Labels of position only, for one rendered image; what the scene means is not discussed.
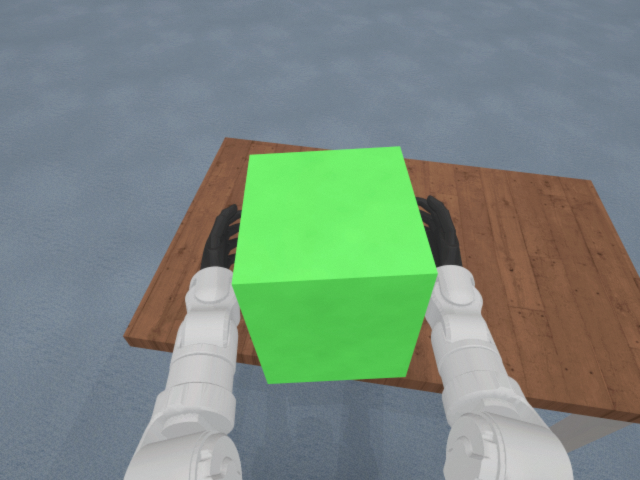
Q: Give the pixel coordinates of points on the table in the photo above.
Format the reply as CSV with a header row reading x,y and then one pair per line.
x,y
561,296

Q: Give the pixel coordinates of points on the left robot hand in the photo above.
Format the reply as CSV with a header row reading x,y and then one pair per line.
x,y
218,246

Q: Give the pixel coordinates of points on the robot left upper arm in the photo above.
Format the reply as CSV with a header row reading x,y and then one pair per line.
x,y
205,455

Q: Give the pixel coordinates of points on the carton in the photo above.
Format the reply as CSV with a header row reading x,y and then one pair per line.
x,y
333,270

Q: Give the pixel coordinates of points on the robot right upper arm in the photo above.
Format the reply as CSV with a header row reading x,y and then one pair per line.
x,y
486,446

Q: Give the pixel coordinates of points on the right robot hand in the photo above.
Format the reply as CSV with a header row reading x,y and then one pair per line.
x,y
441,232

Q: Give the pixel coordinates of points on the right robot forearm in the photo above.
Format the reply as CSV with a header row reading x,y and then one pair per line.
x,y
468,361

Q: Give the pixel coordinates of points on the left robot forearm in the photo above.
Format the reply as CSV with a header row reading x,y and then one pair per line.
x,y
198,394

